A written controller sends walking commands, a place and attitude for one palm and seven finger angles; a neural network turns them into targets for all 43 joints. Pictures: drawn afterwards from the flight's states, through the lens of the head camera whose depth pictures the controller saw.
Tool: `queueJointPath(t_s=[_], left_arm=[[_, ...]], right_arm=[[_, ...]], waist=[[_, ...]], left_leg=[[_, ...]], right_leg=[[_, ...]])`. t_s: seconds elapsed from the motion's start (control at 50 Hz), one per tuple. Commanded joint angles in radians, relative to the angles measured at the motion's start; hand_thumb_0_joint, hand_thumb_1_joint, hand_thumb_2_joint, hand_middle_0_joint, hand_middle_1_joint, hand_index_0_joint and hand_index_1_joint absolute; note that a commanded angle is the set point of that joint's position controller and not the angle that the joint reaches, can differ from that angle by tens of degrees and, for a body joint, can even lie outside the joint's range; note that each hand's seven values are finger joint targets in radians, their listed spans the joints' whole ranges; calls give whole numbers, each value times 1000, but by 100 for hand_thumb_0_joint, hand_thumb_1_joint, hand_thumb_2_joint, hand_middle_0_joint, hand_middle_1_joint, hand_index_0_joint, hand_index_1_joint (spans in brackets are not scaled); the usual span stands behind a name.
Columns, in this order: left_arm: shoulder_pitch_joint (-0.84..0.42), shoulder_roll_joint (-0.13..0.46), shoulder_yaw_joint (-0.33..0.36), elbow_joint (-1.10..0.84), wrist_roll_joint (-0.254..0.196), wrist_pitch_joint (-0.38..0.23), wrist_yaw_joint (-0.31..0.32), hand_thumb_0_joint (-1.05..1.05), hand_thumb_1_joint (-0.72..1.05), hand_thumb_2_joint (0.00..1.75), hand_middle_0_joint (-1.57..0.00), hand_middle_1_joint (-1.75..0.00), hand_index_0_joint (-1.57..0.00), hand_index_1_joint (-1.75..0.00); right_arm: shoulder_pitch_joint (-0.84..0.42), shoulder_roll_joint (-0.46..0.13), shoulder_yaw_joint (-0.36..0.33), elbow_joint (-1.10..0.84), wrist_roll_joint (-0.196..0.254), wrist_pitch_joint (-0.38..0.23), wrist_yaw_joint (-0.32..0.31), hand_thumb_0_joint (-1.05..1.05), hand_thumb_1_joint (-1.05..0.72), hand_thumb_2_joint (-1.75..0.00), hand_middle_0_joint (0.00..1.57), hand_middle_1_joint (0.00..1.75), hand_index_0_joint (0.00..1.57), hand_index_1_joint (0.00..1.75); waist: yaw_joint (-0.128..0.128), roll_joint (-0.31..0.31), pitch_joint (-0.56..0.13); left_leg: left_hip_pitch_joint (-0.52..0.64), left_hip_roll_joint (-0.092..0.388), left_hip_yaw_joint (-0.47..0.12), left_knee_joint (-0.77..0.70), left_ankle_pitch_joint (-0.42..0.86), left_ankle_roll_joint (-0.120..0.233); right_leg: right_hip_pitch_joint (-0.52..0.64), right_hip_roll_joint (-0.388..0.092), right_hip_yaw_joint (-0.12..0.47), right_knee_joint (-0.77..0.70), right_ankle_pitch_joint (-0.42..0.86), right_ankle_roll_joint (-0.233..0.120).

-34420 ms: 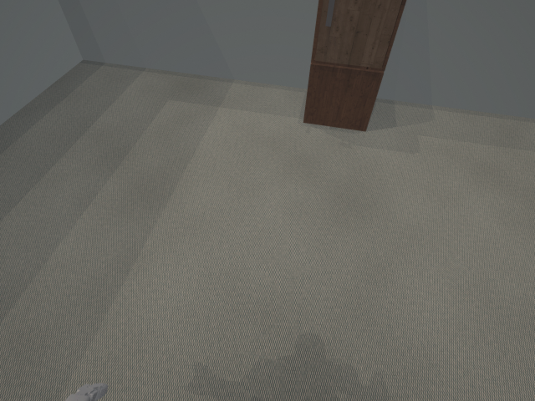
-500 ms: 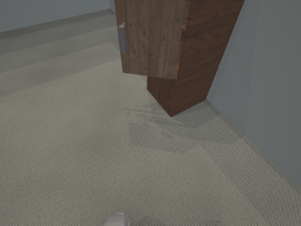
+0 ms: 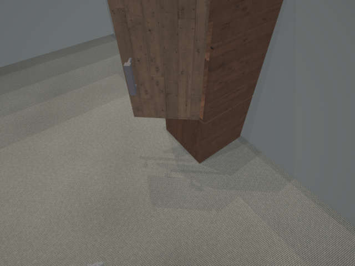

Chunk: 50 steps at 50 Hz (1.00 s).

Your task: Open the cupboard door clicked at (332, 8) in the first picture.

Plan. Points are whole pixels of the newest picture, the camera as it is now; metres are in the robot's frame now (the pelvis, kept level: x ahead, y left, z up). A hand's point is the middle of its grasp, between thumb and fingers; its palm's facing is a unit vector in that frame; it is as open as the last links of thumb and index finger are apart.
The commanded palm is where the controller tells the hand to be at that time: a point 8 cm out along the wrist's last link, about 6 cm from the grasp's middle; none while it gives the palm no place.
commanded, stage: take the last steps up to it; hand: left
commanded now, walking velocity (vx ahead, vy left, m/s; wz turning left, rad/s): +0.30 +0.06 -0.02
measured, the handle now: (131, 76) +0.85 +0.25 -0.07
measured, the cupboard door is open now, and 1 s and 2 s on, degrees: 49 49 49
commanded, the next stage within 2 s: come to a stop and stand still in 0.48 s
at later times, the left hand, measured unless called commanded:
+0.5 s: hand (88, 241) +0.21 +0.27 -0.17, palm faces +0.01 -0.99 -0.16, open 7.4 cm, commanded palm none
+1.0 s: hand (105, 200) +0.33 +0.25 -0.18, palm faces +0.01 -0.98 -0.18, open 7.4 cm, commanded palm none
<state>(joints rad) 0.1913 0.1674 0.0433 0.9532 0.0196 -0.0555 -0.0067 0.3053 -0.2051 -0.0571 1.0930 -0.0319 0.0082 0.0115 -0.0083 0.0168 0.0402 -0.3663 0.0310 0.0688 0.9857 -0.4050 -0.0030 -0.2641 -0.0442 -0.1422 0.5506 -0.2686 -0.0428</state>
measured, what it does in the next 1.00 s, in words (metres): walks ahead: left foot, then right foot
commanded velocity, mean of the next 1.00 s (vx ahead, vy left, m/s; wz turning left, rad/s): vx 0.03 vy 0.03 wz -0.02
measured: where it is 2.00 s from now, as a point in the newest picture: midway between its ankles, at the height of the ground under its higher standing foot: outside the picture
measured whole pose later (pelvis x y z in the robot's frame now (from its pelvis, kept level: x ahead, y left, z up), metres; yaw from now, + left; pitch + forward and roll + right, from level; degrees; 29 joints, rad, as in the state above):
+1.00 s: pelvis +0.25 +0.08 +0.00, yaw -1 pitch +0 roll +0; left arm 0.13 0.17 0.03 1.03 0.01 0.02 0.03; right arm 0.25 -0.16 -0.05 1.06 -0.01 0.04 -0.03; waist -0.01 -0.03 0.07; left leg -0.21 0.02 0.10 0.54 -0.33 -0.02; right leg -0.30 -0.06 -0.10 0.55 -0.24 0.00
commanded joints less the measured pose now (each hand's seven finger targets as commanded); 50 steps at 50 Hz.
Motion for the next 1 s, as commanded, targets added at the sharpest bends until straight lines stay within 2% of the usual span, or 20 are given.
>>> queueJointPath(t_s=[0.0,0.14,0.2,0.22,0.24,0.26,0.32,0.38,0.56,0.6,0.62,0.64,0.66,0.72,0.78,0.82,0.88,0.92,0.94,0.98], left_arm=[[133,137,38,18,-2,-25,13,0,90,90,-20,-30,-20,-30],[181,180,44,94,2,-19,3,0,90,90,-20,-30,-20,-30],[152,164,44,97,-3,-5,5,0,90,90,-20,-30,-20,-30],[153,134,36,87,-2,1,1,0,90,90,-20,-30,-20,-30],[163,75,25,56,-9,4,-3,0,90,90,-20,-30,-20,-30],[79,83,14,0,-3,2,-1,0,90,90,-20,-30,-20,-30],[53,78,22,27,4,12,-4,0,90,90,-20,-30,-20,-30],[122,48,18,63,7,31,-11,0,90,90,-20,-30,-20,-30],[-6,52,6,21,6,40,-7,0,90,90,-20,-30,-20,-30],[47,57,4,47,5,37,2,0,90,90,-20,-30,-20,-30],[90,89,5,67,2,26,10,0,90,90,-20,-30,-20,-30],[110,134,4,83,-3,19,19,0,90,90,-20,-30,-20,-30],[86,175,0,82,-8,24,24,0,90,90,-20,-30,-20,-30],[43,156,0,78,-20,24,41,0,90,90,-20,-30,-20,-30],[56,173,17,70,-16,42,50,0,90,90,-20,-30,-20,-30],[60,190,28,60,-13,50,51,0,90,90,-20,-30,-20,-30],[29,187,34,51,-4,63,55,0,90,90,-20,-30,-20,-30],[3,184,36,40,-2,65,54,0,90,90,-20,-30,-20,-30],[-13,181,35,38,-5,66,51,0,90,90,-20,-30,-20,-30],[-20,123,24,13,-11,78,40,0,90,90,-20,-30,-20,-30]], right_arm=[[-60,-29,-1,-100,4,-37,11,0,-90,-90,20,30,20,30],[-149,-3,3,-142,9,-51,29,0,-90,-90,20,30,20,30],[-35,-44,-5,-104,5,-65,17,0,-90,-90,20,30,20,30],[85,-112,-21,-70,0,-70,4,0,-90,-90,20,30,20,30],[221,-223,-48,-45,-14,-72,-13,0,-90,-90,20,30,20,30],[274,-238,-45,-46,-6,-60,-27,0,-90,-90,20,30,20,30],[67,-119,-11,-89,0,-68,-33,0,-90,-90,20,30,20,30],[28,-75,3,-83,3,-85,-39,0,-90,-90,20,30,20,30],[46,-83,4,-42,1,-64,-35,0,-90,-90,20,30,20,30],[28,-63,13,-35,6,-59,-41,0,-90,-90,20,30,20,30],[30,-39,21,-29,13,-61,-42,0,-90,-90,20,30,20,30],[49,-11,28,-30,20,-57,-39,0,-90,-90,20,30,20,30],[85,-5,32,-23,25,-42,-35,0,-90,-90,20,30,20,30],[125,-27,26,18,27,-22,-45,0,-90,-90,20,30,20,30],[114,-48,9,8,23,-3,-54,0,-90,-90,20,30,20,30],[111,-51,-1,-15,25,10,-53,0,-90,-90,20,30,20,30],[66,-13,-3,-52,27,26,-46,0,-90,-90,20,30,20,30],[59,-17,-5,-64,28,28,-46,0,-90,-90,20,30,20,30],[75,-20,-5,-57,26,26,-46,0,-90,-90,20,30,20,30],[69,-75,-8,-69,11,17,-44,0,-90,-90,20,30,20,30]], waist=[[28,-131,-21],[59,-179,-3],[-14,-101,2],[-67,45,-50],[-106,288,-127],[-126,216,-97],[-37,164,-8],[13,115,-50],[2,72,18],[37,20,-13],[52,-35,-50],[39,-110,-69],[7,-114,-36],[2,-172,-129],[15,-52,-123],[21,-75,-160],[22,-191,-102],[11,-218,-111],[-5,-193,-118],[-2,54,-96]], left_leg=[[-212,88,-36,-36,121,-32],[-97,28,54,-365,176,-30],[200,-4,87,-517,221,-9],[386,82,-27,-550,153,30],[514,331,-369,-663,74,132],[480,413,-502,-735,50,211],[187,345,-349,-806,-20,182],[173,271,-171,-797,224,151],[133,251,-108,-763,240,162],[104,190,-53,-638,365,106],[84,129,-10,-552,367,50],[20,64,23,-528,226,-1],[47,34,18,-553,103,-22],[148,55,5,-559,321,-27],[161,61,22,-498,530,-30],[156,47,34,-417,475,-35],[65,-3,22,-352,-2,-36],[90,2,2,-413,-10,-31],[150,10,1,-491,102,-27],[205,160,-137,-613,347,42]], right_leg=[[172,-279,246,-376,137,-113],[191,-245,159,-322,155,-83],[20,-190,99,-171,106,-35],[-113,-130,53,41,57,-3],[-294,-1,-38,345,-248,45],[-384,10,56,551,-331,35],[-375,-88,137,689,-149,27],[-284,-85,114,551,-62,44],[-82,-35,63,110,-29,48],[78,-10,57,-52,99,51],[179,-59,132,-134,272,42],[246,-180,253,-145,519,-4],[188,-262,278,-156,597,-50],[217,-195,197,-60,843,-42],[209,-189,182,7,929,-40],[207,-216,201,-10,908,-66],[187,-283,256,-100,884,-134],[163,-277,261,-113,781,-135],[123,-249,240,-101,667,-105],[-25,-86,121,-46,193,16]])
